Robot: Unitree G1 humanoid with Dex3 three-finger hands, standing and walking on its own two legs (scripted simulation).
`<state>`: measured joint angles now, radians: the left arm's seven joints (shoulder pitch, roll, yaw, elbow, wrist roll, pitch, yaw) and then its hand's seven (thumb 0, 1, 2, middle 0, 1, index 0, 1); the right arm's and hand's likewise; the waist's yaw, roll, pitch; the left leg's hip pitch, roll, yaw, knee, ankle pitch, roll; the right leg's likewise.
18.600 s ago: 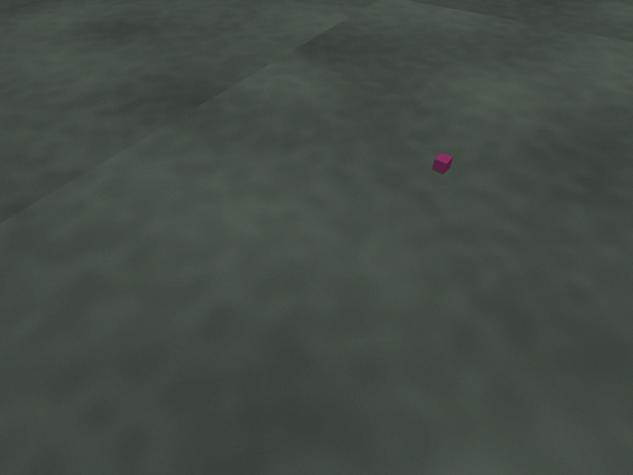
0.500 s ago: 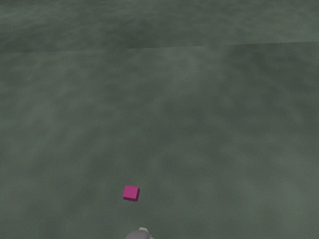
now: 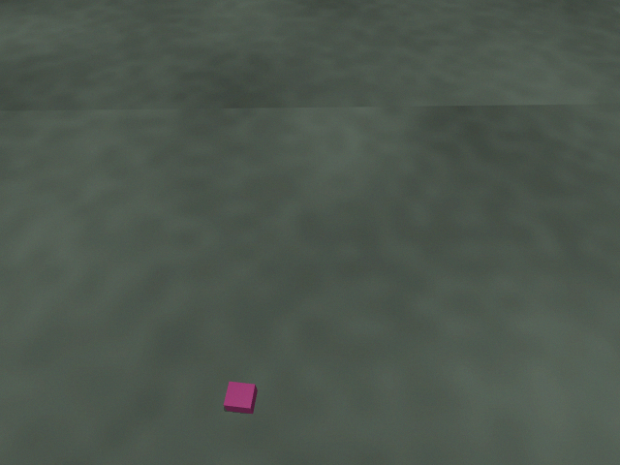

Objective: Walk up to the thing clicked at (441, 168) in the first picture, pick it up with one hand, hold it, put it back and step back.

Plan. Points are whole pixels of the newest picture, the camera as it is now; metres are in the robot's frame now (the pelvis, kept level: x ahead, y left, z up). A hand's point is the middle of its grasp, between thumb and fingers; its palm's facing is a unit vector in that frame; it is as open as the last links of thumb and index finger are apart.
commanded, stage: walk up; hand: left
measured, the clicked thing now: (241, 397) +0.41 +0.22 -0.72
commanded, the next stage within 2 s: stand in 1.04 s
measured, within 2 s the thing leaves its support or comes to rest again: neither
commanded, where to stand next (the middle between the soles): +0.02 +0.01 m, yaw -3 degrees
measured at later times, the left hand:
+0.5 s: hand out of the picture +0.09 +0.25 -0.13, palm faces -0.02 -0.95 -0.32, open 7.4 cm
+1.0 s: hand out of the picture +0.08 +0.24 -0.12, palm faces -0.02 -0.94 -0.34, open 7.4 cm
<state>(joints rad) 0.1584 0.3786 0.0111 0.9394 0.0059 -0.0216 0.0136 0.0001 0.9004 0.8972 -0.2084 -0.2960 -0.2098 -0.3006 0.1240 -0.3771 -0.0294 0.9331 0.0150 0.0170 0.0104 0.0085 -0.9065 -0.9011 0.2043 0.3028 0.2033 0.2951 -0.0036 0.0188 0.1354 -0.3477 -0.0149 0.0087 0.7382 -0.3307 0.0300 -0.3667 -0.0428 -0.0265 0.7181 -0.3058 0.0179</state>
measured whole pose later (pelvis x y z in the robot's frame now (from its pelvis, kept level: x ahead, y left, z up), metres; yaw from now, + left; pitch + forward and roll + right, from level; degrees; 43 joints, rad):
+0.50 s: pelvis +0.00 +0.00 +0.03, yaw +0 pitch -3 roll +0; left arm 0.08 0.36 -0.01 1.13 -0.01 -0.01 -0.01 0.00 0.90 0.90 -0.21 -0.30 -0.21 -0.30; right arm 0.04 -0.36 -0.01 1.13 0.01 -0.01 0.02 0.01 -0.91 -0.90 0.21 0.30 0.20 0.30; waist 0.01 -0.01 0.08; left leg -0.18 -0.02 0.02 0.40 -0.18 0.02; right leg -0.20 -0.04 -0.02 0.39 -0.14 0.02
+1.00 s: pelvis +0.01 -0.01 +0.03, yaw -1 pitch -2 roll +0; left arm 0.09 0.35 0.01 1.16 0.00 -0.01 -0.01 0.00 0.90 0.90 -0.21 -0.30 -0.21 -0.30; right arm 0.07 -0.35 -0.02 1.17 0.00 0.00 0.02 0.01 -0.91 -0.90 0.20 0.30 0.20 0.30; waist 0.01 0.00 0.07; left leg -0.14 0.00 0.02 0.33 -0.15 0.01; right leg -0.18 -0.02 -0.02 0.32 -0.11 0.01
